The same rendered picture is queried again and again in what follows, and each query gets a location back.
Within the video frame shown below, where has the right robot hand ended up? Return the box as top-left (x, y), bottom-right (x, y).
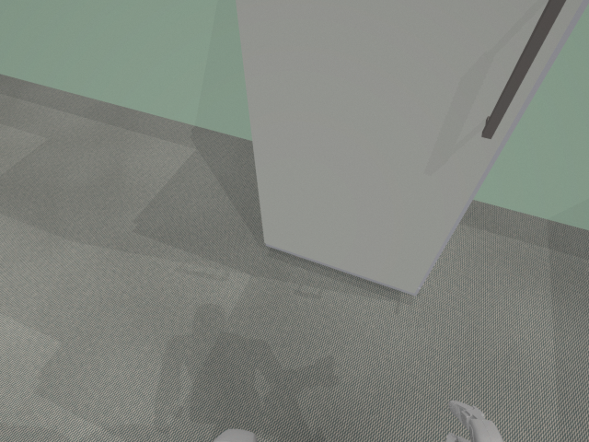
top-left (445, 401), bottom-right (504, 442)

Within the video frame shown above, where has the handle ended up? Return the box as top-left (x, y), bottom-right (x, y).
top-left (481, 0), bottom-right (566, 139)

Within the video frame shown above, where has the fridge door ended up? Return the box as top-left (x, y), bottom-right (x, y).
top-left (236, 0), bottom-right (583, 294)

